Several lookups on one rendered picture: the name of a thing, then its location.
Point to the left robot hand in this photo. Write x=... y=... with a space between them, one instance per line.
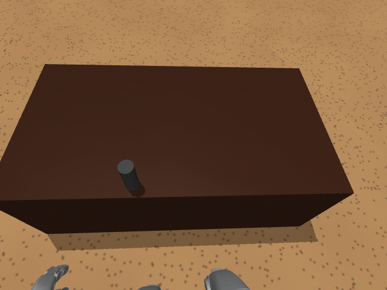
x=52 y=275

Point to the can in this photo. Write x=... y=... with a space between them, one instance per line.
x=128 y=174

